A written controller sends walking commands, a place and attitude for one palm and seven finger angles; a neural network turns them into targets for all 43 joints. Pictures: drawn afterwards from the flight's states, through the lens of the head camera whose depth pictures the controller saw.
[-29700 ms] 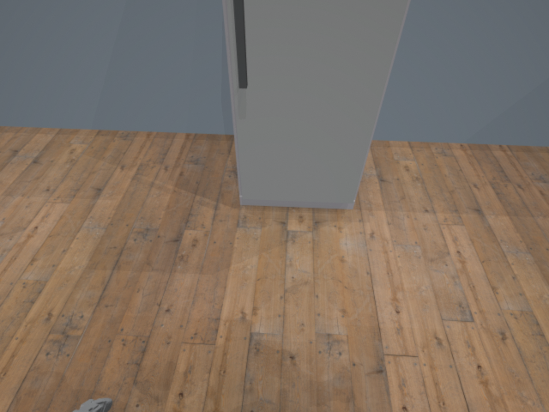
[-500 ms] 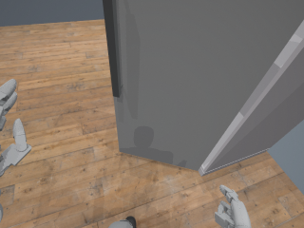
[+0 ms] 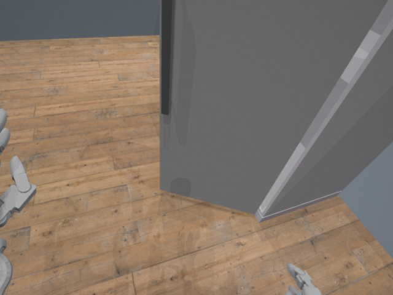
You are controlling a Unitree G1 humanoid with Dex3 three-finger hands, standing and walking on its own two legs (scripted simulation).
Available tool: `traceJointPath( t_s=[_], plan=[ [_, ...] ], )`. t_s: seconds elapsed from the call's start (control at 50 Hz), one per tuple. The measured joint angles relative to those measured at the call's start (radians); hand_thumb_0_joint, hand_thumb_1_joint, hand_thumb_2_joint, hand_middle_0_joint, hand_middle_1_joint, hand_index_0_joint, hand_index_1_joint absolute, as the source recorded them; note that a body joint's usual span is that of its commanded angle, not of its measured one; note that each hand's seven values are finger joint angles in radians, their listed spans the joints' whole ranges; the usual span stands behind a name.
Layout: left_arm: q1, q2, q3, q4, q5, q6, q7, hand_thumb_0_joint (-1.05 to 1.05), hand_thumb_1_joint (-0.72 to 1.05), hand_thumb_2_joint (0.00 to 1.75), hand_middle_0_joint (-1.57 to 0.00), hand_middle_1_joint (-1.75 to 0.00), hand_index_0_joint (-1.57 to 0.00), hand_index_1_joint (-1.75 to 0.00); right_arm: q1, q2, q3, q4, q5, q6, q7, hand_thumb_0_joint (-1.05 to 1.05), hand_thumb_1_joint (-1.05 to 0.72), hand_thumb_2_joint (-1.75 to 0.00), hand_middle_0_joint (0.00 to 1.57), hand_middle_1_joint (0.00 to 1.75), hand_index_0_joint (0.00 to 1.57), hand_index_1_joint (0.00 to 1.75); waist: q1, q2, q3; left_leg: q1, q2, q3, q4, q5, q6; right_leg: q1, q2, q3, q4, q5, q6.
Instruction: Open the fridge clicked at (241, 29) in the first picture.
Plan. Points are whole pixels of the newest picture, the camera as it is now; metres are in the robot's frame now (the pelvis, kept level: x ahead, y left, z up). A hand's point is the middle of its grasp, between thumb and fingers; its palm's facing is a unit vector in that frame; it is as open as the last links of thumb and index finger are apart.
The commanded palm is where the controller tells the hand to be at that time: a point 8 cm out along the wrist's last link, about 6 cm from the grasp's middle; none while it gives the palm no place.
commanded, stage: stop stepping back and stand still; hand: left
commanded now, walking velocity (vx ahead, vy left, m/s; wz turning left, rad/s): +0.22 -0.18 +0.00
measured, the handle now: (169, 51) +0.73 +0.13 +0.15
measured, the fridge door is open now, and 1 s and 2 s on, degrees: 56 56 56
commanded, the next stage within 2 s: let the arm hang, fingers relaxed in 0.94 s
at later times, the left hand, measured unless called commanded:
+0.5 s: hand (45, 193) +0.21 +0.24 +0.17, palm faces +0.44 -0.82 -0.36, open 7.5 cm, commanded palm +0.16 +0.29 +0.18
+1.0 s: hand (35, 175) +0.24 +0.26 +0.17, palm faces +0.43 -0.79 -0.45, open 7.5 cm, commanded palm +0.18 +0.30 +0.18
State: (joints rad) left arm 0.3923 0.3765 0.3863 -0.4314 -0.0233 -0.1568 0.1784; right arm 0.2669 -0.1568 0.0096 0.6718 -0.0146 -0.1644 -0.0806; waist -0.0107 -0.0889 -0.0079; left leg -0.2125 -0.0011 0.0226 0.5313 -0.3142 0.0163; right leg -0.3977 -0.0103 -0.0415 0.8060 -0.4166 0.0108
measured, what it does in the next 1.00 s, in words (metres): steps on the spot: right foot, then left foot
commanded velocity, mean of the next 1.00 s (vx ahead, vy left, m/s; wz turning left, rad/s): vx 0.02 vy -0.01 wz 0.00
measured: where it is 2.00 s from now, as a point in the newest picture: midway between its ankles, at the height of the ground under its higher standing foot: outside the picture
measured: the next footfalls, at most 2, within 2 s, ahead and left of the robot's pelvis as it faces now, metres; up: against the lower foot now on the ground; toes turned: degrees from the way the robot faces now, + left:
right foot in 0.18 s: +0.06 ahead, -0.10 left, +0.00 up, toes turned -7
left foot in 0.44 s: +0.09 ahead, +0.11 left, +0.00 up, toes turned +3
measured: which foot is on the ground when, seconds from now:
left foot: down 0.00-0.20, up 0.22-0.42, down 0.44-1.00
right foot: up 0.00-0.16, down 0.18-1.00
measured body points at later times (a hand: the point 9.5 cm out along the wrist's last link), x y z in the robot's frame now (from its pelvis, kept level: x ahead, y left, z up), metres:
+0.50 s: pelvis +0.01 -0.01 -0.01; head +0.00 +0.01 +0.44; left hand +0.18 +0.28 +0.19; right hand +0.17 -0.27 -0.07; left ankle +0.05 +0.11 -0.74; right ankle +0.02 -0.09 -0.73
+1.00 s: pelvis +0.03 +0.00 +0.00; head +0.04 +0.01 +0.45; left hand +0.21 +0.30 +0.19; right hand +0.19 -0.23 -0.08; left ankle +0.05 +0.11 -0.73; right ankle +0.02 -0.09 -0.73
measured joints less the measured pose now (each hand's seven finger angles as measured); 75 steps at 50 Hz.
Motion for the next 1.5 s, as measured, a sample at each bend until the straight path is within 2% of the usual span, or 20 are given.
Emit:
traceJointPath(
  t_s=[0.04, 0.08, 0.18, 0.24, 0.28, 0.32, 0.4, 0.46, 0.52, 0.6, 0.72, 0.84, 1.04, 1.08, 1.16, 1.26, 1.34, 1.36, 1.42, 1.5],
  plan=[
    [0.047, 0.039, 0.007, -0.067, 0.002, -0.017, -0.014, 0.02, 0.89, 0.90, -0.21, -0.30, -0.20, -0.30, 0.009, 0.033, 0.018, -0.020, -0.002, -0.016, 0.024, 0.01, -0.91, -0.90, 0.20, 0.30, 0.20, 0.30, -0.030, 0.006, 0.002, 0.018, 0.009, -0.011, -0.041, 0.028, -0.004, -0.014, 0.022, -0.024, 0.010, 0.027, -0.004],
    [0.112, 0.075, 0.022, -0.129, 0.000, -0.049, -0.023, 0.02, 0.89, 0.90, -0.21, -0.30, -0.20, -0.30, 0.019, 0.049, 0.035, -0.037, -0.001, -0.015, 0.039, 0.01, -0.90, -0.90, 0.20, 0.30, 0.20, 0.30, -0.039, 0.022, -0.007, 0.024, 0.023, -0.009, -0.062, 0.040, -0.008, -0.007, 0.034, -0.053, -0.050, 0.055, -0.004],
    [0.223, 0.149, 0.083, -0.103, -0.005, -0.084, -0.034, 0.02, 0.89, 0.90, -0.22, -0.30, -0.21, -0.30, 0.030, 0.036, 0.047, -0.056, -0.003, 0.040, 0.030, 0.01, -0.90, -0.90, 0.21, 0.30, 0.21, 0.30, -0.020, 0.077, -0.046, -0.016, 0.041, 0.013, 0.012, -0.010, -0.020, 0.112, 0.038, -0.081, -0.283, 0.065, -0.019],
    [0.170, 0.125, 0.078, 0.002, -0.002, -0.061, -0.033, 0.01, 0.89, 0.90, -0.22, -0.30, -0.21, -0.30, 0.004, -0.004, 0.025, -0.027, 0.002, 0.076, 0.025, 0.01, -0.90, -0.90, 0.21, 0.30, 0.21, 0.30, 0.003, 0.119, -0.035, -0.097, 0.047, -0.002, 0.197, -0.116, -0.010, 0.096, 0.049, -0.091, -0.267, 0.176, -0.081],
    [0.124, 0.078, 0.053, 0.060, -0.003, -0.044, -0.030, 0.01, 0.89, 0.90, -0.22, -0.30, -0.21, -0.30, -0.006, -0.032, 0.008, 0.003, 0.007, 0.086, 0.027, 0.01, -0.90, -0.90, 0.21, 0.30, 0.21, 0.30, 0.017, 0.116, -0.024, -0.158, 0.030, -0.007, 0.350, -0.147, -0.011, 0.106, 0.038, -0.094, -0.256, 0.163, -0.091],
    [0.109, 0.021, 0.031, 0.079, -0.003, -0.028, -0.024, 0.01, 0.89, 0.90, -0.22, -0.30, -0.21, -0.30, -0.003, -0.055, 0.000, 0.018, 0.007, 0.090, 0.027, 0.01, -0.90, -0.90, 0.21, 0.30, 0.21, 0.30, 0.030, 0.096, -0.018, -0.181, 0.024, 0.008, 0.392, -0.135, -0.013, 0.126, 0.024, -0.087, -0.262, 0.153, -0.087],
    [0.114, -0.048, -0.027, 0.020, 0.003, -0.027, -0.015, 0.02, 0.89, 0.90, -0.21, -0.30, -0.21, -0.30, 0.005, -0.085, -0.009, 0.009, -0.001, 0.070, 0.008, 0.01, -0.91, -0.90, 0.20, 0.30, 0.20, 0.30, 0.032, 0.057, -0.002, -0.134, 0.040, 0.030, 0.203, -0.049, -0.007, 0.158, 0.010, -0.094, -0.260, 0.139, -0.078],
    [0.104, -0.034, -0.052, -0.056, 0.007, -0.046, -0.013, 0.02, 0.89, 0.90, -0.22, -0.30, -0.21, -0.30, -0.001, -0.099, -0.025, -0.011, -0.006, 0.046, -0.007, 0.01, -0.91, -0.90, 0.20, 0.30, 0.20, 0.30, 0.028, 0.054, 0.016, -0.080, 0.049, 0.014, 0.060, 0.063, -0.015, 0.161, 0.017, -0.111, -0.217, 0.107, -0.069],
    [0.093, 0.019, -0.014, -0.079, 0.013, -0.076, -0.010, 0.02, 0.88, 0.90, -0.22, -0.30, -0.21, -0.30, -0.026, -0.079, -0.028, -0.024, -0.001, 0.036, -0.009, 0.01, -0.91, -0.90, 0.20, 0.30, 0.20, 0.30, 0.035, 0.035, 0.024, -0.068, 0.046, 0.034, 0.057, 0.060, -0.022, 0.166, 0.013, -0.090, -0.221, 0.104, -0.055],
    [0.085, 0.073, 0.057, -0.038, 0.009, -0.094, -0.009, 0.02, 0.88, 0.90, -0.22, -0.30, -0.21, -0.30, -0.044, -0.052, -0.014, -0.062, 0.008, 0.021, 0.003, 0.01, -0.91, -0.90, 0.20, 0.30, 0.20, 0.30, 0.022, 0.064, 0.021, -0.069, 0.051, 0.037, 0.019, 0.068, -0.022, 0.173, 0.022, -0.087, -0.281, 0.135, -0.058],
    [0.120, 0.035, 0.024, 0.012, -0.015, -0.057, -0.018, 0.02, 0.89, 0.90, -0.21, -0.30, -0.21, -0.30, -0.060, -0.034, 0.011, -0.064, 0.016, 0.028, 0.022, 0.01, -0.91, -0.90, 0.20, 0.30, 0.20, 0.30, 0.017, 0.111, 0.018, -0.073, 0.053, 0.047, -0.002, 0.072, -0.020, 0.173, 0.027, -0.076, -0.321, 0.153, -0.056],
    [0.161, 0.009, -0.036, -0.014, -0.014, -0.024, -0.031, 0.02, 0.89, 0.90, -0.22, -0.30, -0.21, -0.30, -0.041, -0.027, 0.020, -0.051, 0.010, 0.050, 0.010, 0.01, -0.90, -0.90, 0.20, 0.30, 0.20, 0.30, 0.022, 0.096, 0.013, -0.052, 0.040, 0.053, -0.022, 0.072, -0.013, 0.186, 0.015, -0.071, -0.323, 0.144, -0.046],
    [0.122, 0.036, 0.020, -0.014, -0.019, -0.049, -0.013, 0.02, 0.89, 0.90, -0.22, -0.30, -0.21, -0.30, -0.042, -0.050, 0.008, -0.057, 0.009, 0.052, 0.001, 0.01, -0.90, -0.90, 0.20, 0.30, 0.20, 0.30, 0.023, 0.091, 0.007, -0.047, 0.040, 0.055, -0.043, 0.085, -0.006, 0.200, 0.017, -0.069, -0.366, 0.172, -0.039],
    [0.050, 0.048, -0.050, 0.125, 0.005, -0.040, -0.055, 0.01, 0.89, 0.90, -0.21, -0.30, -0.20, -0.30, -0.056, -0.088, -0.002, -0.016, 0.024, 0.033, 0.042, 0.01, -0.90, -0.90, 0.20, 0.30, 0.20, 0.30, 0.025, 0.113, -0.009, -0.081, 0.032, 0.044, -0.014, 0.082, -0.001, 0.173, 0.008, -0.080, -0.338, 0.165, -0.035],
    [-0.109, 0.006, -0.237, 0.582, 0.034, 0.123, -0.148, 0.01, 0.90, 0.90, -0.20, -0.30, -0.20, -0.30, -0.123, -0.168, -0.009, 0.068, 0.017, 0.105, 0.083, 0.01, -0.90, -0.90, 0.20, 0.30, 0.20, 0.30, 0.020, 0.164, -0.030, -0.131, 0.009, 0.049, 0.041, 0.067, 0.018, 0.105, -0.022, -0.076, -0.241, 0.129, -0.025],
    [-0.152, -0.098, -0.382, 1.005, 0.049, 0.204, -0.185, 0.01, 0.90, 0.90, -0.20, -0.30, -0.19, -0.30, -0.128, -0.158, -0.001, 0.121, 0.001, 0.154, 0.086, 0.00, -0.91, -0.90, 0.20, 0.30, 0.20, 0.30, -0.014, 0.132, 0.006, -0.140, -0.001, 0.052, 0.048, 0.076, 0.019, 0.083, -0.035, -0.073, -0.204, 0.119, -0.029],
    [-0.130, -0.172, -0.430, 1.211, 0.048, 0.214, -0.184, 0.02, 0.90, 0.90, -0.21, -0.30, -0.20, -0.30, -0.072, -0.105, 0.011, 0.191, -0.010, 0.188, 0.086, 0.00, -0.91, -0.90, 0.20, 0.30, 0.20, 0.30, -0.018, 0.058, 0.040, -0.133, 0.003, 0.036, 0.039, 0.085, 0.009, 0.099, -0.030, -0.089, -0.219, 0.125, -0.038],
    [-0.128, -0.180, -0.409, 1.244, 0.040, 0.210, -0.167, 0.01, 0.93, 0.90, -0.21, -0.30, -0.20, -0.30, -0.054, -0.090, 0.013, 0.212, -0.011, 0.193, 0.085, 0.00, -0.91, -0.90, 0.20, 0.30, 0.20, 0.30, -0.016, 0.044, 0.046, -0.133, 0.006, 0.029, 0.036, 0.088, 0.007, 0.105, -0.025, -0.097, -0.231, 0.130, -0.039],
    [-0.127, -0.159, -0.393, 1.327, 0.040, 0.199, -0.162, -0.01, 0.98, 0.90, -0.21, -0.30, -0.20, -0.30, -0.009, -0.052, 0.019, 0.277, -0.013, 0.206, 0.081, 0.00, -0.91, -0.90, 0.20, 0.30, 0.20, 0.30, 0.001, 0.027, 0.061, -0.129, 0.016, 0.014, 0.017, 0.101, 0.003, 0.127, -0.011, -0.112, -0.280, 0.156, -0.042],
    [-0.109, -0.150, -0.387, 1.415, 0.040, 0.189, -0.168, 0.00, 0.97, 0.90, -0.21, -0.30, -0.20, -0.30, 0.026, -0.030, 0.010, 0.337, -0.012, 0.212, 0.072, 0.00, -0.91, -0.90, 0.20, 0.30, 0.20, 0.30, 0.011, 0.054, 0.067, -0.119, 0.020, 0.009, -0.009, 0.114, 0.006, 0.150, -0.001, -0.116, -0.336, 0.186, -0.040]
  ],
)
